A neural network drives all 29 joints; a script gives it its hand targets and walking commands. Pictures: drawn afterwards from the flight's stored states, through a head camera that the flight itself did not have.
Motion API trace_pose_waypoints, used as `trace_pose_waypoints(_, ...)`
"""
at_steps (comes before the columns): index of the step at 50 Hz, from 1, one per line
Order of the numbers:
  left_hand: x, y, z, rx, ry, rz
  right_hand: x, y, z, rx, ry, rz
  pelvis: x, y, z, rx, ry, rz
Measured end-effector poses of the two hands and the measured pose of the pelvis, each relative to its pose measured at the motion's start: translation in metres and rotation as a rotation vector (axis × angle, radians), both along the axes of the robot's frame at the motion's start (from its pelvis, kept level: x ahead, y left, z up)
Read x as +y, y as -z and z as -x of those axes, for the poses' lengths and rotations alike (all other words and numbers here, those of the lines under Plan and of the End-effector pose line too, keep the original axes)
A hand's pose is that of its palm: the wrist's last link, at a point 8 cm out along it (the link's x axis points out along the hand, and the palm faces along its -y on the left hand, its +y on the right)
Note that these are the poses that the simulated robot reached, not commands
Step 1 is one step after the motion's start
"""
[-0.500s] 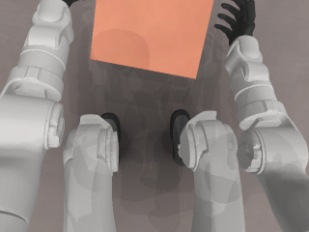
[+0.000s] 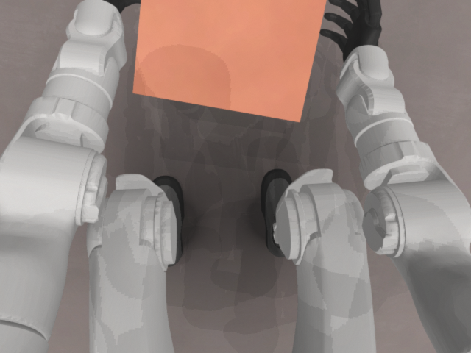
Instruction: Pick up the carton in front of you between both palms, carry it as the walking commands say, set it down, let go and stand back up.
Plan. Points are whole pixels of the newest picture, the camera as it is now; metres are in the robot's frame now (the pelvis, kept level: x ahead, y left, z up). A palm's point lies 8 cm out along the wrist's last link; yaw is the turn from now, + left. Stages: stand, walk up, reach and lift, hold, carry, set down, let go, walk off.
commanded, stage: reach and lift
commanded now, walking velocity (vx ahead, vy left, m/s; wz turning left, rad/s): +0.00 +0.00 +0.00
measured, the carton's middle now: (225, 43) +0.50 +0.01 -0.25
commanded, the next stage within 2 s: none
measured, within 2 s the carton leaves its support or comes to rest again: leaves its support in 0.36 s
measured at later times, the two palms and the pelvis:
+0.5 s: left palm out of the picture +0.54 +0.15 -0.15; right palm (356, 27) +0.51 -0.15 -0.14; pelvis +0.00 +0.00 -0.01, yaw +1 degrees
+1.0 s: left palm out of the picture +0.49 +0.16 +0.05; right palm out of the picture +0.48 -0.14 +0.06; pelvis +0.01 +0.00 +0.11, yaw +3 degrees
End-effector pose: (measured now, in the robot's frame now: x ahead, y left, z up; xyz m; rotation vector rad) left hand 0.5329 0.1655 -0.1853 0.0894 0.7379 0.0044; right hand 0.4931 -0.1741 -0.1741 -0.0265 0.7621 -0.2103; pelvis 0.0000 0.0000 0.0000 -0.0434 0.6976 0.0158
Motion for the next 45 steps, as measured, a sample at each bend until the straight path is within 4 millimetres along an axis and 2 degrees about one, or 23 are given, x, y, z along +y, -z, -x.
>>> trace_pose_waypoints(7, -0.017, 0.000, -0.003, -0.010, 0.017, 0.011, 0.020, -0.004, -0.012, -0.019, -0.015, -0.011, 0.001, -0.003, 0.003, 0.001, -0.002, -0.001)
trace_pose_waypoints(17, -0.018, -0.004, -0.006, 0.027, 0.021, -0.013, 0.022, -0.005, -0.016, 0.002, 0.044, -0.022, 0.002, 0.004, -0.001, -0.015, 0.000, 0.004)
trace_pose_waypoints(22, -0.018, -0.015, -0.005, 0.002, 0.010, 0.000, 0.022, -0.018, -0.017, -0.026, 0.047, -0.024, 0.002, 0.009, -0.004, -0.022, -0.002, 0.002)
trace_pose_waypoints(26, -0.016, -0.041, -0.003, -0.044, -0.008, 0.016, 0.025, -0.040, -0.012, -0.077, 0.067, -0.044, 0.001, 0.007, -0.004, -0.025, -0.012, -0.003)
trace_pose_waypoints(30, -0.011, -0.080, 0.004, -0.081, -0.045, 0.041, 0.028, -0.076, -0.007, -0.118, 0.067, -0.062, -0.001, -0.004, -0.004, -0.017, -0.024, -0.006)
trace_pose_waypoints(37, -0.005, -0.149, 0.025, -0.065, -0.087, 0.058, 0.034, -0.144, 0.007, -0.104, 0.053, -0.071, -0.002, -0.045, -0.004, 0.017, -0.033, -0.006)
trace_pose_waypoints(45, -0.005, -0.207, 0.039, -0.044, -0.093, 0.042, 0.037, -0.201, 0.016, -0.081, 0.018, -0.073, -0.001, -0.091, -0.004, 0.041, -0.038, -0.007)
